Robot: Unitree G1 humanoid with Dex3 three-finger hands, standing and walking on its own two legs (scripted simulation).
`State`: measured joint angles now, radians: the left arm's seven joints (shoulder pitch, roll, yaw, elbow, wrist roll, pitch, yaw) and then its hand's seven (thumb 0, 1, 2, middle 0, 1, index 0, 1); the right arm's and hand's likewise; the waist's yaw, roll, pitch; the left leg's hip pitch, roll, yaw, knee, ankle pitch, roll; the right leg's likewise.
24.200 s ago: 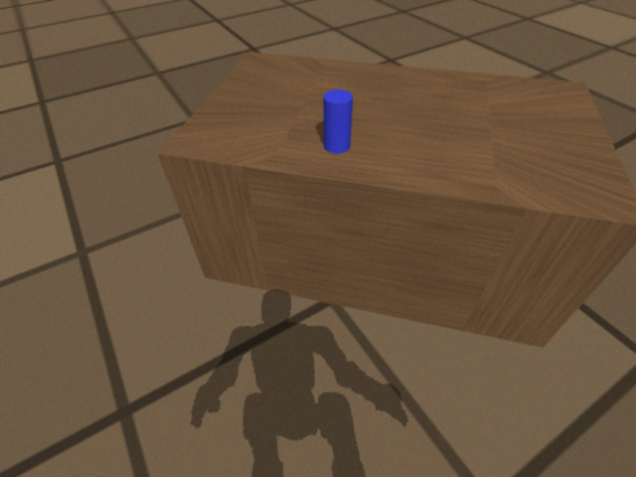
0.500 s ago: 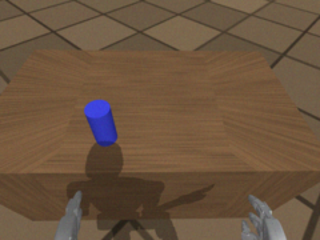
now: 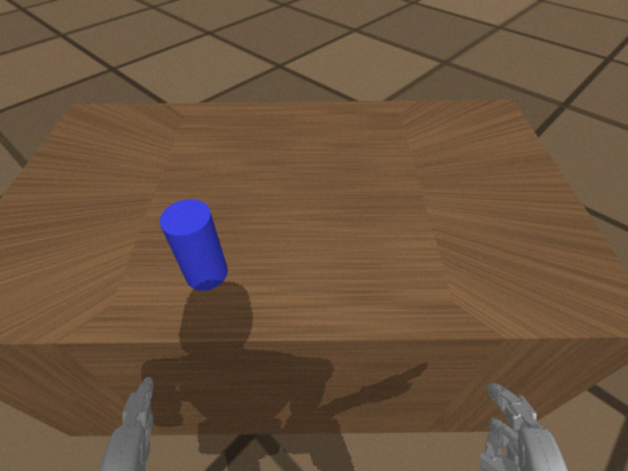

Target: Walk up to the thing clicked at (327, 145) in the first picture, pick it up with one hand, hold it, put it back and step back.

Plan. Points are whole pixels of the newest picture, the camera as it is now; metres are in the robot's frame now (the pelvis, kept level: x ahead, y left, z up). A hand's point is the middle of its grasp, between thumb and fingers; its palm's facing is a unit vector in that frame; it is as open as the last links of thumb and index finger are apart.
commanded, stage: home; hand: left
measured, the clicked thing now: (197, 247) +0.49 +0.22 -0.04
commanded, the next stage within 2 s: stand in 1.80 s
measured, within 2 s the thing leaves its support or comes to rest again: neither
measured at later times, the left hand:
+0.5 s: hand out of the picture +0.16 +0.17 -0.05, palm faces +0.12 -0.96 -0.24, open 17.4 cm
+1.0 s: hand (172, 470) +0.17 +0.18 -0.05, palm faces +0.12 -0.96 -0.24, open 17.3 cm
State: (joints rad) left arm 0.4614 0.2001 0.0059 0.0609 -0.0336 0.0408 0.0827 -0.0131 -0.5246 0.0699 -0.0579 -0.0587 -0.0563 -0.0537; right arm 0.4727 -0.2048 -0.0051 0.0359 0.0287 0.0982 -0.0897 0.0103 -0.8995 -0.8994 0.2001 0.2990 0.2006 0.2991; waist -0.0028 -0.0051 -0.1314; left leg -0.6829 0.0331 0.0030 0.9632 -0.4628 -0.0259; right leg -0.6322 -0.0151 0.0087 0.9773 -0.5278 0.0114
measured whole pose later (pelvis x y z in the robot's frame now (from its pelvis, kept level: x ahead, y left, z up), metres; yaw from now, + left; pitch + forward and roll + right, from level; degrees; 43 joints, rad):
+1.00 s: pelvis -0.01 +0.01 +0.00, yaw +0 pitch +10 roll +0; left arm 0.47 0.20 0.00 0.07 -0.03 0.01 0.10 -0.01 -0.52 0.07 -0.06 -0.06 -0.06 -0.06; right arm 0.47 -0.20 0.00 0.01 0.03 0.14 -0.09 0.01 -0.90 -0.90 0.20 0.30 0.20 0.30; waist 0.00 0.00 -0.13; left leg -0.69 0.03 0.01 0.98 -0.46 -0.02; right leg -0.65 -0.02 0.02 0.99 -0.52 0.02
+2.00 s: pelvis -0.02 +0.01 +0.04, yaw +1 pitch -1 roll +0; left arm 0.27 0.34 0.02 0.90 0.04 -0.02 0.02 -0.01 -0.50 0.10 -0.09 -0.10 -0.09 -0.09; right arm 0.20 -0.32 -0.04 0.96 -0.04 0.00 0.00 0.01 -0.90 -0.90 0.20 0.30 0.20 0.30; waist 0.00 0.00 0.04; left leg -0.35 0.02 -0.01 0.70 -0.33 -0.01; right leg -0.28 -0.02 -0.01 0.69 -0.38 0.01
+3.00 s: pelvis -0.01 +0.02 +0.07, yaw +1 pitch -3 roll +0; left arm 0.12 0.33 0.01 1.17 0.01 -0.02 0.01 0.00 0.90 0.90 -0.21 -0.30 -0.20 -0.30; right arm 0.11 -0.33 -0.01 1.17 -0.01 -0.01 -0.01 0.00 -0.91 -0.90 0.20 0.30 0.20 0.30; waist 0.00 0.00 0.06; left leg -0.15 0.00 0.00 0.36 -0.17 0.00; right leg -0.07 -0.04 -0.01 0.33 -0.21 0.04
